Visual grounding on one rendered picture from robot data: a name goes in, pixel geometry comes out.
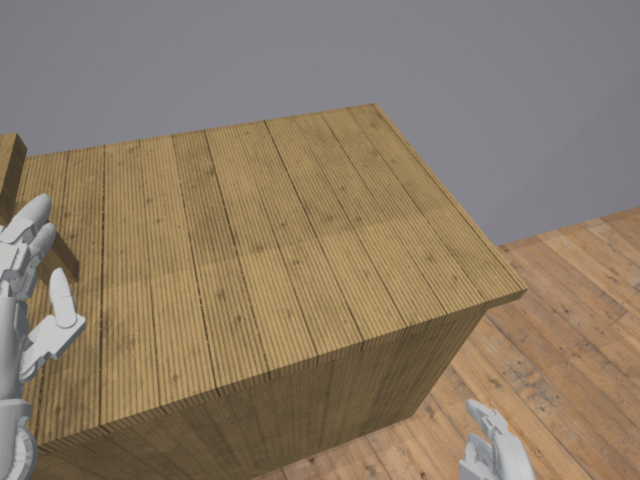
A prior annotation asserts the robot right hand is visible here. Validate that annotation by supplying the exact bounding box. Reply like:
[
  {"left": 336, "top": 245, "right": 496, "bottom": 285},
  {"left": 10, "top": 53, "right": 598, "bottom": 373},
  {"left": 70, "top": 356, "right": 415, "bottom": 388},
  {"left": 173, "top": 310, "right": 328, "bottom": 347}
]
[{"left": 459, "top": 399, "right": 537, "bottom": 480}]

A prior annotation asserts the left robot forearm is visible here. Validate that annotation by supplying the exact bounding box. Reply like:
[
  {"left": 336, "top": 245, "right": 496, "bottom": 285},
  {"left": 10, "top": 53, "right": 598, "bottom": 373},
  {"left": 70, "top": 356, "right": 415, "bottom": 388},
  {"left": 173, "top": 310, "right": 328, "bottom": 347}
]
[{"left": 0, "top": 399, "right": 38, "bottom": 480}]

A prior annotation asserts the robot left hand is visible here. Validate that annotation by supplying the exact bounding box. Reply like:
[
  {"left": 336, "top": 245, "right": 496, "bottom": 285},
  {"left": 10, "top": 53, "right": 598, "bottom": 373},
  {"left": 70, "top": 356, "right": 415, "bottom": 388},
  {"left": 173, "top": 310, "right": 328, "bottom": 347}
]
[{"left": 0, "top": 194, "right": 86, "bottom": 400}]

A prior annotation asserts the counter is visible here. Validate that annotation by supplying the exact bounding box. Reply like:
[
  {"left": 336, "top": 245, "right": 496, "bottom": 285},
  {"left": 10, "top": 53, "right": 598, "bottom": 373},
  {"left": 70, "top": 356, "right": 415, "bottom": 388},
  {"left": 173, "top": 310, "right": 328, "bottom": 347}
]
[{"left": 0, "top": 103, "right": 529, "bottom": 480}]

